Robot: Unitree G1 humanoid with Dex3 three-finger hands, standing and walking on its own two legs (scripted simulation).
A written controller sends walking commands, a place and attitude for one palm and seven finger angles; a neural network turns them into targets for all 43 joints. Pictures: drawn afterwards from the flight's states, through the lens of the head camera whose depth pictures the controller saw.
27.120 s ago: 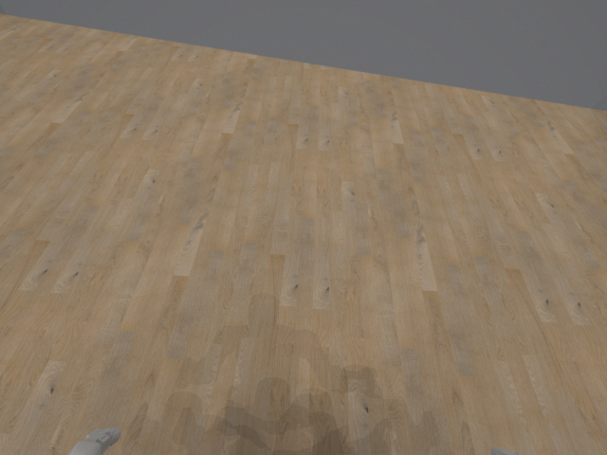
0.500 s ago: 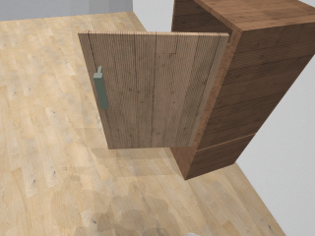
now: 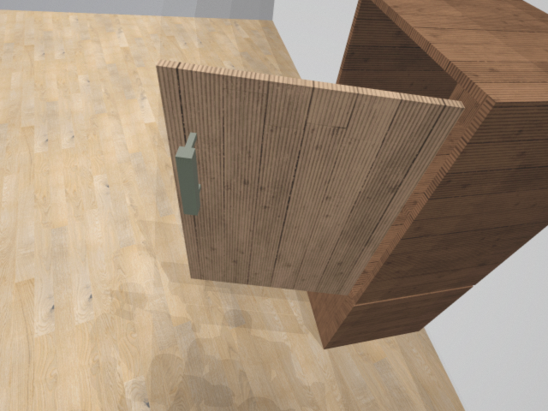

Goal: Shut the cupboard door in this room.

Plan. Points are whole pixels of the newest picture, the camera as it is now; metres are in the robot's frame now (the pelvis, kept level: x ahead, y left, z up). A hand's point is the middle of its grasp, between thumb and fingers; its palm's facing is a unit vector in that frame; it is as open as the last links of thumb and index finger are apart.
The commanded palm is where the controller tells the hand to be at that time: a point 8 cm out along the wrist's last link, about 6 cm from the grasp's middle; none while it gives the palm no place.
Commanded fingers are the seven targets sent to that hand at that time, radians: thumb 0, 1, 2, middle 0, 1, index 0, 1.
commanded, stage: come to a stop and stand still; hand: left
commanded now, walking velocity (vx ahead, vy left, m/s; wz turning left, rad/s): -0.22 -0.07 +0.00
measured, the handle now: (192, 174) +0.45 +0.18 +0.07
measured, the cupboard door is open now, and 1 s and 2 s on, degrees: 75 75 75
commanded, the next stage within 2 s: none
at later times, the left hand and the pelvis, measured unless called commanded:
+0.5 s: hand out of the picture +0.02 +0.15 -0.17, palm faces +0.08 -0.97 -0.22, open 7.4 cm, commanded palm none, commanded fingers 0.00 0.90 0.90 -0.20 -0.30 -0.20 -0.30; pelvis -0.03 -0.04 +0.00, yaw +1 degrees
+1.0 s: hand out of the picture -0.01 +0.17 -0.17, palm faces -0.01 -0.99 -0.15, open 7.4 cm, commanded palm none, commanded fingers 0.00 0.90 0.90 -0.20 -0.30 -0.20 -0.30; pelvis -0.05 -0.01 +0.02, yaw +0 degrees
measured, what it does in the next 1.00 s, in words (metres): steps on the spot: right foot, then left foot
